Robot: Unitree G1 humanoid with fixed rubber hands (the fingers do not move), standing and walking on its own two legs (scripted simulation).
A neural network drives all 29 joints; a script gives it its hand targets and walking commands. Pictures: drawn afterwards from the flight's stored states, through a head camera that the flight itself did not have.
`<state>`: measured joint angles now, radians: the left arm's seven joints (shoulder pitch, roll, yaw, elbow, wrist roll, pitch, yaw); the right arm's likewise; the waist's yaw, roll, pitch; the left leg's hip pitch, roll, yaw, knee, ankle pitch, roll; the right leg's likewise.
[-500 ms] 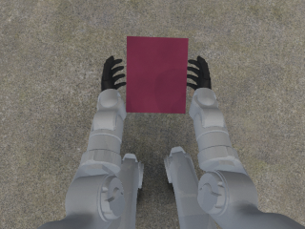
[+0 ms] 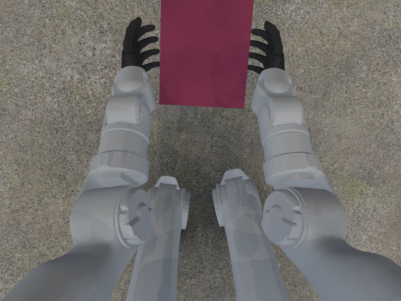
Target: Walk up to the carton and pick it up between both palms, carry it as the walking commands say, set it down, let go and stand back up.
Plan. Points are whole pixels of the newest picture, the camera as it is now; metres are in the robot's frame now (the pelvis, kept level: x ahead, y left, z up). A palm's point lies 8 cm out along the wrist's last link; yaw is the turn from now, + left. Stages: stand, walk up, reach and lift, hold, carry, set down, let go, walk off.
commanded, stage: set down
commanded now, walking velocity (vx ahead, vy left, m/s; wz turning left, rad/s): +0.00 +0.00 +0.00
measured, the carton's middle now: (202, 59) +0.55 -0.04 -0.21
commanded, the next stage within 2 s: none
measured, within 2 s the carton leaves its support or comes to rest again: rests again in 1.66 s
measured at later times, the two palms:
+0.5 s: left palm (147, 65) +0.55 +0.08 -0.22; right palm (257, 63) +0.53 -0.15 -0.23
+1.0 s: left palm (144, 68) +0.57 +0.10 -0.29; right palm (247, 64) +0.55 -0.14 -0.29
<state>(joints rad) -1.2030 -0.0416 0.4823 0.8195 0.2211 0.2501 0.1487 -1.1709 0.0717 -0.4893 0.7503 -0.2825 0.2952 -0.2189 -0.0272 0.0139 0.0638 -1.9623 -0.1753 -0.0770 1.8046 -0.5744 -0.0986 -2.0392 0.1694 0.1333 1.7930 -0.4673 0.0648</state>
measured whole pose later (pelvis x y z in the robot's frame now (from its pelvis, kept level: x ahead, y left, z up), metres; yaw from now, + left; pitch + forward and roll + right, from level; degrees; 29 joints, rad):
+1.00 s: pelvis +0.01 +0.02 -0.10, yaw +0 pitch +33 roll -1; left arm -1.57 0.20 0.23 0.99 0.04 0.25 0.15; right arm -1.56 -0.17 -0.39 0.96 -0.10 0.26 -0.13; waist -0.05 0.03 0.52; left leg -2.10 -0.19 -0.05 2.21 -0.68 -0.06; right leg -2.14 0.09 0.05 2.16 -0.60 0.07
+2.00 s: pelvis +0.02 +0.02 -0.11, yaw +0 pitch +34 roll -1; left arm -1.54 0.19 0.27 1.04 0.07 0.19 0.06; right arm -1.53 -0.22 -0.37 1.06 -0.06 0.20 -0.04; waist -0.07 0.01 0.50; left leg -2.14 -0.15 -0.01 2.28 -0.72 -0.02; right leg -2.18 0.06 0.03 2.23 -0.65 0.06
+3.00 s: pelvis +0.01 +0.01 -0.11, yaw +0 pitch +34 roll -1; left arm -1.57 0.31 0.15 1.12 -0.02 0.11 0.10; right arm -1.57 -0.27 -0.37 1.18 -0.01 0.07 -0.09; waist -0.07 0.00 0.52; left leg -2.17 -0.10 -0.01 2.27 -0.70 -0.01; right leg -2.20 0.03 0.01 2.22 -0.63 0.03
